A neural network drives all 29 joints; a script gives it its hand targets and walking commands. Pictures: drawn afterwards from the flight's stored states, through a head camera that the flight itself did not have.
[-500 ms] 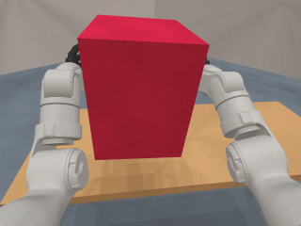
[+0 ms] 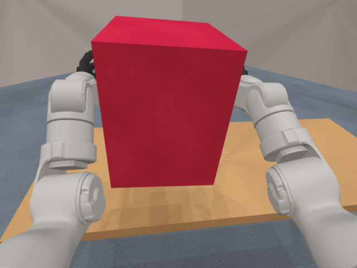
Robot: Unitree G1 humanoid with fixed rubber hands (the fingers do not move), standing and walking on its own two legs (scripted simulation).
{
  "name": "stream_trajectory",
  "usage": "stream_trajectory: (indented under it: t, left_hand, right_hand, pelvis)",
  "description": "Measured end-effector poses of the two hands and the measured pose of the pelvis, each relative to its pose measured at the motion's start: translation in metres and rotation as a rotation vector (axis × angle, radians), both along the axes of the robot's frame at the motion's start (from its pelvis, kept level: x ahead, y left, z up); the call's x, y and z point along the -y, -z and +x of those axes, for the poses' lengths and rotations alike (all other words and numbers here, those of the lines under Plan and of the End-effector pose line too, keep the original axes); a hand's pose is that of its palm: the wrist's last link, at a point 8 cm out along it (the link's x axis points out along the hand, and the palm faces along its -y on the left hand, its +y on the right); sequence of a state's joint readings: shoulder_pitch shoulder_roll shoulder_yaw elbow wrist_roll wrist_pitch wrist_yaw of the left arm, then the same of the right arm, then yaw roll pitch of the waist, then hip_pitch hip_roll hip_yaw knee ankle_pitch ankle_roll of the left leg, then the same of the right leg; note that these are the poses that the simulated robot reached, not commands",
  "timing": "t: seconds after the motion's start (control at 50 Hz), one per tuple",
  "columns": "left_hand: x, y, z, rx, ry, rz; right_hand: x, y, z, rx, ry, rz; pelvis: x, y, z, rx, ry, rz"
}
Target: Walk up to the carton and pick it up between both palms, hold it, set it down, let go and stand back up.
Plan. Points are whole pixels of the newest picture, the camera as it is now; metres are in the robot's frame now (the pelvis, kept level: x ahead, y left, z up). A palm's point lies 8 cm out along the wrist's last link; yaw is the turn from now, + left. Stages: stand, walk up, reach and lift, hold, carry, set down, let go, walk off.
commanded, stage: set down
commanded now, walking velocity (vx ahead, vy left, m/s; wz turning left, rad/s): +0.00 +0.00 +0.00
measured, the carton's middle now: (163, 98) +0.40 +0.01 +0.27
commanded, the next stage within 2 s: none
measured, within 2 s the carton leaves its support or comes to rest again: neither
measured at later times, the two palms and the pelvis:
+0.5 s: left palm (86, 93) +0.41 +0.18 +0.28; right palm (223, 98) +0.40 -0.13 +0.27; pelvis +0.01 +0.00 +0.00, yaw +1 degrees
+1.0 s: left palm (93, 105) +0.42 +0.17 +0.25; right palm (221, 115) +0.41 -0.14 +0.22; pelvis +0.01 -0.01 +0.00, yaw +1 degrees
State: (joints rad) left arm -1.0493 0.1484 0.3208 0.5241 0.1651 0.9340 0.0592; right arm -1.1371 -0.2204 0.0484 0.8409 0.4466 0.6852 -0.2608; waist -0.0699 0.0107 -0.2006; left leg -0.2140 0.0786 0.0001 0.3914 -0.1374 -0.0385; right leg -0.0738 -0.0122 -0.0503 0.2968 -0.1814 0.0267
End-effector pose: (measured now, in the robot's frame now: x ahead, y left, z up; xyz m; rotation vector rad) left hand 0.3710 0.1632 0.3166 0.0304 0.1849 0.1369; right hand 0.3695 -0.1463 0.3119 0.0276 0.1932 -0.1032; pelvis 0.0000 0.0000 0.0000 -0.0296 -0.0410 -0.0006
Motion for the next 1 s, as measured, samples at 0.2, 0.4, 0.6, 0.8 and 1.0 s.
stream_trajectory:
  t: [0.2, 0.4, 0.6, 0.8, 1.0]
  left_hand:
    - [-0.003, -0.008, 0.023, 0.036, 0.017, -0.014]
    - [-0.012, 0.011, 0.035, 0.105, 0.022, -0.014]
    - [-0.018, 0.053, 0.036, 0.102, 0.007, 0.007]
    - [-0.011, 0.061, 0.038, 0.088, -0.002, 0.029]
    - [-0.007, 0.067, 0.046, 0.080, -0.010, 0.028]
  right_hand:
    - [-0.003, -0.004, 0.016, 0.031, 0.018, -0.007]
    - [-0.012, 0.013, 0.029, 0.098, 0.019, -0.032]
    - [-0.018, 0.067, 0.033, 0.095, 0.003, -0.042]
    - [-0.013, 0.089, 0.036, 0.083, 0.000, -0.015]
    - [-0.009, 0.093, 0.045, 0.076, -0.011, -0.019]
  pelvis:
    - [-0.001, -0.001, -0.001, -0.010, 0.006, 0.004]
    - [-0.003, -0.002, 0.006, 0.029, -0.002, 0.005]
    - [-0.001, -0.001, 0.007, 0.049, -0.023, 0.002]
    - [0.001, -0.001, 0.004, 0.035, -0.023, 0.005]
    - [0.006, -0.001, 0.009, 0.025, -0.014, 0.012]
